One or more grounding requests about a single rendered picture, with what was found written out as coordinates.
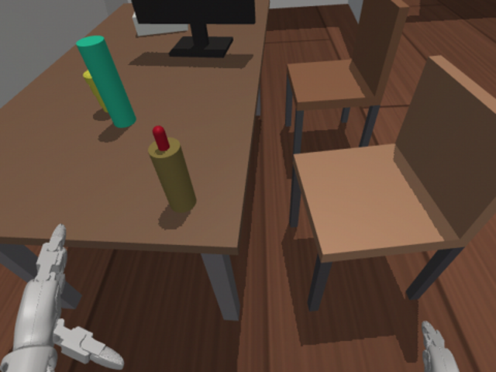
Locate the left robot hand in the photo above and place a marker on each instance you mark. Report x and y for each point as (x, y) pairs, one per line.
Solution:
(38, 321)

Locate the chair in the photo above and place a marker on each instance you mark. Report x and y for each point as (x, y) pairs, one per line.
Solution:
(350, 83)
(433, 189)

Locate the right robot hand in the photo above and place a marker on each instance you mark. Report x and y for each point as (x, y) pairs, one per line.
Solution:
(436, 357)

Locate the left robot arm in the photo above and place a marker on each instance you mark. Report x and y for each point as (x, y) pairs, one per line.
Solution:
(36, 358)

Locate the table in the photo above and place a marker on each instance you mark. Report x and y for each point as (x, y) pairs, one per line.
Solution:
(63, 161)

